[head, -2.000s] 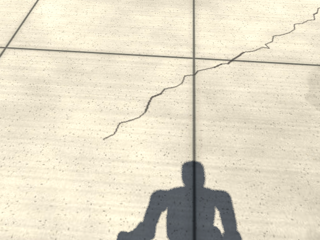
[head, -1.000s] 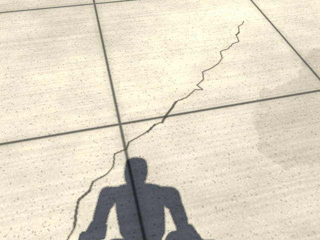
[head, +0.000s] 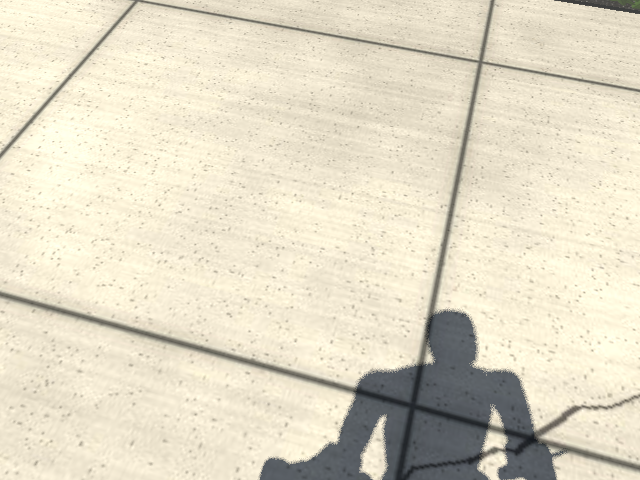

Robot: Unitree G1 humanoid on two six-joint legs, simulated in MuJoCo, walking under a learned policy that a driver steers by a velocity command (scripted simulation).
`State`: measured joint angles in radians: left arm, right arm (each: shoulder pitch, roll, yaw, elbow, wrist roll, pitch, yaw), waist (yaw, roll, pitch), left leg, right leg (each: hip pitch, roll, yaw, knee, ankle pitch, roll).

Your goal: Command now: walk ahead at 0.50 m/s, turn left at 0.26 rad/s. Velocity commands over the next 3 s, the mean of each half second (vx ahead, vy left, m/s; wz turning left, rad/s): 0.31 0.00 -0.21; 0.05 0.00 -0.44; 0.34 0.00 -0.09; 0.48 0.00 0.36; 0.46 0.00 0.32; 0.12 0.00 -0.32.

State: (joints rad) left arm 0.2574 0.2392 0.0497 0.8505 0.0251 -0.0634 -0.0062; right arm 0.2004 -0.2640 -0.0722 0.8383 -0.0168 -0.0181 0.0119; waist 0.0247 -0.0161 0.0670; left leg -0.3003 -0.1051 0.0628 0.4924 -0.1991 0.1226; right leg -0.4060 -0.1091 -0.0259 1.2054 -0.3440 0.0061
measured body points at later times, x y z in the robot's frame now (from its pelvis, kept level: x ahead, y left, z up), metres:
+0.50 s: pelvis +0.22 -0.04 -0.01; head +0.26 -0.05 +0.44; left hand +0.36 +0.21 -0.13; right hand +0.26 -0.31 -0.14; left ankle +0.13 +0.08 -0.63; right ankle +0.30 -0.10 -0.73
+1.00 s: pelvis +0.28 +0.00 +0.00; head +0.30 +0.01 +0.45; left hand +0.49 +0.21 -0.13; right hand +0.27 -0.29 -0.10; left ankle +0.32 +0.10 -0.74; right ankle +0.29 -0.10 -0.72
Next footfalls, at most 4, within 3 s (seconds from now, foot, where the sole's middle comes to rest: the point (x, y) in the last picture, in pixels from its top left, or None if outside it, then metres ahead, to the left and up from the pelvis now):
0.38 right None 0.34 -0.10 -0.77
0.96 left None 0.36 0.08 -0.77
1.44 right None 0.43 -0.20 -0.77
1.96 left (407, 336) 0.78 -0.17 -0.77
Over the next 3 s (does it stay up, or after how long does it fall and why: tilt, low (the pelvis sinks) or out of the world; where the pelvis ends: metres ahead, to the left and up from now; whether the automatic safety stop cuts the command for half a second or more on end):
stays up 1.01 -0.25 0.00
